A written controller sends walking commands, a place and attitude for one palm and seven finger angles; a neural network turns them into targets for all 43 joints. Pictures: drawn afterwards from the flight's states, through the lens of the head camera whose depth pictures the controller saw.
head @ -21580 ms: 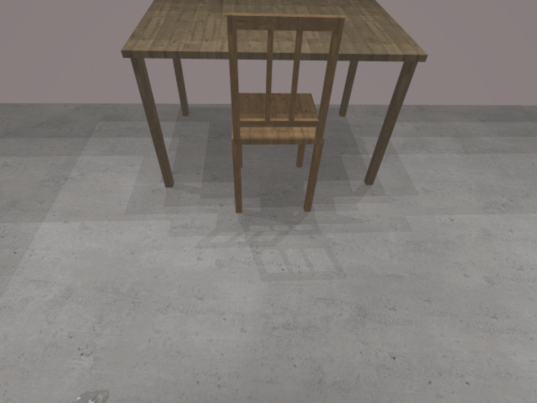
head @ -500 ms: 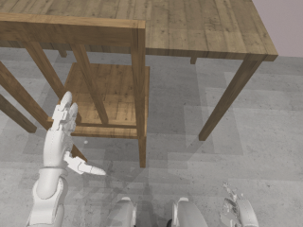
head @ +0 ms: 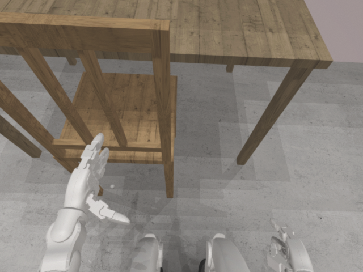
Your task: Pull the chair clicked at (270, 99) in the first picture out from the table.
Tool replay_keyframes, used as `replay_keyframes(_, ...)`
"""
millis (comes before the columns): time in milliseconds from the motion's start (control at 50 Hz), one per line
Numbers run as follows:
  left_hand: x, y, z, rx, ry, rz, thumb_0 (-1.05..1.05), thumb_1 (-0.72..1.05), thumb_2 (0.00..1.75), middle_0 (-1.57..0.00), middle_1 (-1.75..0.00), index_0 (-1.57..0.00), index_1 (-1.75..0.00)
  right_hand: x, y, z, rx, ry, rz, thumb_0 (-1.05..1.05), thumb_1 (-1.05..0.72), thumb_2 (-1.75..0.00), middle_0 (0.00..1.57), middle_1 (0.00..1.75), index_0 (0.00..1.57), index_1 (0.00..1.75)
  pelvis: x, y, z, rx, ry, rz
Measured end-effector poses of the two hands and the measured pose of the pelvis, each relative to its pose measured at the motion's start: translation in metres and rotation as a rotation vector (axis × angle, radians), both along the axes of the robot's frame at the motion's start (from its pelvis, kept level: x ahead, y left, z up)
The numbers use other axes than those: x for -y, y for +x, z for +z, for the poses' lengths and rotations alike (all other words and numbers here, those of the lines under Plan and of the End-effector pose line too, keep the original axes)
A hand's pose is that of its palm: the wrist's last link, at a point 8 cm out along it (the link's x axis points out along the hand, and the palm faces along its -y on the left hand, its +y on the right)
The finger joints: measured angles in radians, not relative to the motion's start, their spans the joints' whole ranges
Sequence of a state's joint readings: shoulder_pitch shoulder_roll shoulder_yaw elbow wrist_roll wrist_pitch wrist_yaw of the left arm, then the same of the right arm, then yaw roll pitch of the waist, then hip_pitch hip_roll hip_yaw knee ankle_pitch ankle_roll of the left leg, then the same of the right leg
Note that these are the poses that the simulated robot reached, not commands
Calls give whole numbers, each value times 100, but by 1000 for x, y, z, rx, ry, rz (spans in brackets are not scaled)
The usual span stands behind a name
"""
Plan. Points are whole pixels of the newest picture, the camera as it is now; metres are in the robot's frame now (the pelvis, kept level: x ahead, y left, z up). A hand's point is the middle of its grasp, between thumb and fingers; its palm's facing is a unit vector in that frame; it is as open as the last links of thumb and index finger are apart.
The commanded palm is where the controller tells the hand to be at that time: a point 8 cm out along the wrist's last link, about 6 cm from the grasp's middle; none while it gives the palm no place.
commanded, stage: aim the fingers beside a spindle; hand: left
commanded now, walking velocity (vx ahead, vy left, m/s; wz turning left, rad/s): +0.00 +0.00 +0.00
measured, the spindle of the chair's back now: (67, 107) +0.46 +0.28 +0.05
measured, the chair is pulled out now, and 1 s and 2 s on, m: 0.00 0.00 0.00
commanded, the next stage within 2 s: push the fingers through the gap in 0.10 s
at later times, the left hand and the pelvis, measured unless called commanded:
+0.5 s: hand (106, 157) +0.34 +0.17 +0.05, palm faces -0.01 -1.00 -0.04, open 16.9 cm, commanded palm +0.32 +0.22 +0.03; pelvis +0.00 +0.01 +0.00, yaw +0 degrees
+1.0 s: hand (119, 145) +0.38 +0.16 +0.02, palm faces -0.05 -1.00 -0.03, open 16.9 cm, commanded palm +0.36 +0.21 +0.03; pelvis +0.00 +0.00 +0.00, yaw -1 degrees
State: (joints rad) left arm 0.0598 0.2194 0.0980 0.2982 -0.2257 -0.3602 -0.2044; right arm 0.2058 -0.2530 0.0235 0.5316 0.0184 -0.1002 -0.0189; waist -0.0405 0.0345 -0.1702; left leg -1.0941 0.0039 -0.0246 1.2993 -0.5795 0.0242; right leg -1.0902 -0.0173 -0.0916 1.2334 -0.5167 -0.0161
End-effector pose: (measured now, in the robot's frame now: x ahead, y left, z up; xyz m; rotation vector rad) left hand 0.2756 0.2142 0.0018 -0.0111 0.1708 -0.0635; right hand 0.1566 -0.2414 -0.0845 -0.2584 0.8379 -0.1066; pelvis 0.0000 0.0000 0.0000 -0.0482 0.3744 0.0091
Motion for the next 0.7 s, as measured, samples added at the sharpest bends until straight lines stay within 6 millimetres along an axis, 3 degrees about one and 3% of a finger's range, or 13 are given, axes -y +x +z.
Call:
replay_keyframes(80, 13, -6, 31, 143, 4, -18, -1, -49, 30, -6, -8, -5, -8, 1, 0, 6, 18, -23, -12, 1, -90, -90, 20, 30, 20, 30, -1, 2, 3, 7, 2, -6)
replay_keyframes(160, -7, 5, 62, 296, 77, 62, -1, -50, 30, -6, -8, -6, -8, -2, 1, 4, 12, -12, 5, 1, -90, -90, 20, 30, 20, 30, 0, 1, 3, 13, 3, -1)
replay_keyframes(200, -21, 14, 54, 268, 92, 99, -1, -50, 30, -6, -8, -6, -8, -3, 2, 1, 3, -1, 15, 1, -90, -90, 20, 30, 20, 30, 0, -1, 1, 9, 2, 1)
replay_keyframes(240, -29, 19, 35, 174, 74, 105, -1, -50, 30, -6, -8, -6, -8, -4, 2, -2, -2, 9, 18, 1, -90, -90, 20, 30, 20, 30, 0, -2, -1, 6, 1, 3)
replay_keyframes(320, -18, 16, 2, 10, 21, 24, -1, -49, 30, -5, -8, -5, -8, -4, 0, -2, -1, -3, 3, 1, -90, -90, 20, 30, 20, 30, -3, -3, -1, -2, -5, 2)
replay_keyframes(400, -1, 17, 22, 120, 10, -20, -1, -49, 30, -5, -8, -5, -8, -3, -5, 2, 2, -31, -9, 1, -90, -90, 20, 30, 20, 30, -5, -1, 1, -3, -6, -4)
replay_keyframes(480, -5, 35, 46, 272, 36, 33, -1, -50, 30, -6, -8, -6, -8, -3, -9, -2, -19, -33, 1, 1, -90, -90, 20, 30, 20, 30, -6, -1, -1, -8, -4, -1)
replay_keyframes(560, -13, 55, 29, 196, 53, 57, -1, -50, 30, -6, -8, -6, -8, -4, -13, -10, -51, -16, 0, 1, -90, -90, 20, 30, 20, 30, -6, -3, -6, -17, -3, -2)
replay_keyframes(620, -8, 57, 13, 88, 48, 19, -1, -49, 30, -6, -8, -5, -8, -4, -18, -11, -66, -4, -21, 1, -90, -90, 20, 30, 20, 30, -8, -3, -5, -19, -3, -7)
replay_keyframes(700, 2, 55, 17, 87, 30, 9, -1, -49, 30, -6, -8, -5, -8, -4, -23, -9, -80, -6, -41, 1, -90, -90, 20, 30, 20, 30, -9, -1, 1, -17, 0, -14)
